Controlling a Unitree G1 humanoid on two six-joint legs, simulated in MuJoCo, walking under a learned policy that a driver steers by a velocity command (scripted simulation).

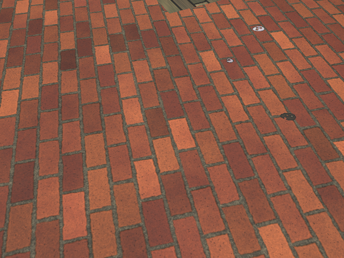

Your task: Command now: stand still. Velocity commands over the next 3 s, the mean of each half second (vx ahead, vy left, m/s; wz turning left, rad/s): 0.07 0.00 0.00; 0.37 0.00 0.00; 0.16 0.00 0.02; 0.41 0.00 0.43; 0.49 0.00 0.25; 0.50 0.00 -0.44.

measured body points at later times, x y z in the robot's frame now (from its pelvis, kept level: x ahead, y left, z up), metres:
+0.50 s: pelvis +0.03 -0.02 +0.00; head +0.03 -0.03 +0.45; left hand +0.05 +0.23 -0.15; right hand -0.02 -0.26 -0.16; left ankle -0.04 +0.11 -0.74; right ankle +0.02 -0.12 -0.72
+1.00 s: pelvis +0.24 -0.03 -0.01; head +0.27 -0.03 +0.44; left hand +0.12 +0.21 -0.15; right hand +0.47 -0.24 -0.11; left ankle +0.42 +0.09 -0.72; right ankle +0.05 -0.13 -0.74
